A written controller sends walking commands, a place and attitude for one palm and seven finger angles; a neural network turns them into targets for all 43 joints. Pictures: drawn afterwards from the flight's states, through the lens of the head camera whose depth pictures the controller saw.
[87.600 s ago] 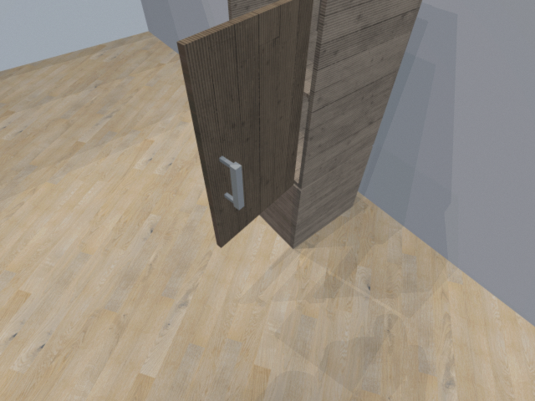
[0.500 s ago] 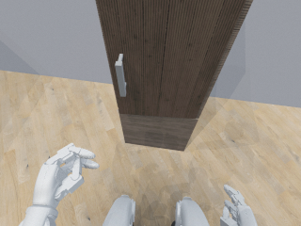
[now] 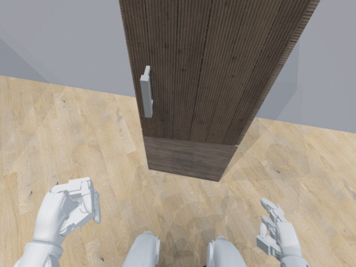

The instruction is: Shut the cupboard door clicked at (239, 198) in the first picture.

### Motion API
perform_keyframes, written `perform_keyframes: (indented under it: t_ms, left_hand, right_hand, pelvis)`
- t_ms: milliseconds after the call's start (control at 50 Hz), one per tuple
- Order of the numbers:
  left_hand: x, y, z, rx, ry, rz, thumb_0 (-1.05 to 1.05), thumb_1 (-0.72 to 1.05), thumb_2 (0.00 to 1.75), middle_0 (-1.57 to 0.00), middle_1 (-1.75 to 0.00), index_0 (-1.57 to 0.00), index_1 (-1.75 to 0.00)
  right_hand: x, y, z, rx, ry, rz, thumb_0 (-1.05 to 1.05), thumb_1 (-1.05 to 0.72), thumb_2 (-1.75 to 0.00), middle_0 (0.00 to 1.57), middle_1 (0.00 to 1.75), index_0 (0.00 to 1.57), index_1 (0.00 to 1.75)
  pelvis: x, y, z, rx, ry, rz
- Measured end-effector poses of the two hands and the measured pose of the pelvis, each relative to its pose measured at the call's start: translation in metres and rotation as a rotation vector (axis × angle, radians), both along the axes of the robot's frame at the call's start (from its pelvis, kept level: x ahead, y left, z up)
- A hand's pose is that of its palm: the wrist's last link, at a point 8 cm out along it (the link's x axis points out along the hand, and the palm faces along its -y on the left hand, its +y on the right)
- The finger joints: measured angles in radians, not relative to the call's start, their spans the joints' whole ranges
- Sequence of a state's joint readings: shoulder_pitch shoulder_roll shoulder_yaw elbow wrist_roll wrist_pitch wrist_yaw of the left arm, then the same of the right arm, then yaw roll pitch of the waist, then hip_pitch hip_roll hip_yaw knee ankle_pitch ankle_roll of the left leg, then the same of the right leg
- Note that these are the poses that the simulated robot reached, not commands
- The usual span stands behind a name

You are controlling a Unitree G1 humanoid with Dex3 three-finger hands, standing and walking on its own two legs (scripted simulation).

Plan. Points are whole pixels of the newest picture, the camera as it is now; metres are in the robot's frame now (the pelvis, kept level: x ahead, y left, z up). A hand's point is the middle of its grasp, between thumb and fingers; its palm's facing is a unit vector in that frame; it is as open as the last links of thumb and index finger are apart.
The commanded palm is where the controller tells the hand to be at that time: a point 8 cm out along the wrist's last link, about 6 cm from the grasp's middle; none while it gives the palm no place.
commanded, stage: raise the hand and make a fist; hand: left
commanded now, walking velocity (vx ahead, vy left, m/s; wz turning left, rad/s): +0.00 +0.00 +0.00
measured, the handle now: (148, 93) +0.53 +0.13 +0.04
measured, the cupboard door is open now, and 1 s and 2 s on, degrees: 5 5 5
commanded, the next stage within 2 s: bring the fist close to the handle in 0.56 s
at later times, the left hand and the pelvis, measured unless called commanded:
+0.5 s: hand (95, 209) +0.22 +0.18 +0.05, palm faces -0.03 -1.00 -0.03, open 3.1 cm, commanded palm +0.20 +0.23 +0.05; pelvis +0.00 -0.01 +0.00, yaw +0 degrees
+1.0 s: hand (121, 181) +0.28 +0.15 +0.04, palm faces -0.09 -1.00 -0.01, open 3.1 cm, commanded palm +0.27 +0.20 +0.05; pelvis -0.01 +0.00 +0.00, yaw +0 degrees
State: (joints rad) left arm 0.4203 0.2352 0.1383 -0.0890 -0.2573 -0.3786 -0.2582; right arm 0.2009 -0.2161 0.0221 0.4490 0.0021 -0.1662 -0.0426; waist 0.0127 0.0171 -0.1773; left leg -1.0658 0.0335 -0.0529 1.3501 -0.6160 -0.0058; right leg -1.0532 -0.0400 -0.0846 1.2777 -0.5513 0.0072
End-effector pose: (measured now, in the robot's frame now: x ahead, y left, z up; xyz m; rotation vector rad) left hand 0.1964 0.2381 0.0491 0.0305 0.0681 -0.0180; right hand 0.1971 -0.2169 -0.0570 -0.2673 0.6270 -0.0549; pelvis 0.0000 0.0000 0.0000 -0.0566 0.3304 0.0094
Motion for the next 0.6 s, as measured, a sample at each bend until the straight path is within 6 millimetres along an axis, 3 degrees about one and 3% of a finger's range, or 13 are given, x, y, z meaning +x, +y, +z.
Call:
perform_keyframes:
  t_ms: [360, 600]
  left_hand:
    - [0.007, -0.003, 0.0, 0.0, -0.006, -0.012, 0.02, 0.9, 0.9, -1.3, -1.49, -1.3, -1.5]
    - [0.001, -0.004, -0.001, -0.003, -0.017, -0.007, 0.02, 0.9, 0.9, -1.3, -1.49, -1.3, -1.5]
  right_hand:
    - [-0.029, -0.027, -0.011, -0.02, 0.071, -0.071, 0.02, -0.9, -0.9, 0.2, 0.3, 0.21, 0.3]
    - [-0.028, -0.025, -0.008, -0.019, 0.05, -0.067, 0.02, -0.9, -0.9, 0.2, 0.3, 0.2, 0.3]
  pelvis:
    - [-0.002, -0.006, -0.001, 0.012, 0.002, -0.009]
    - [-0.006, -0.006, -0.002, 0.011, -0.004, -0.008]
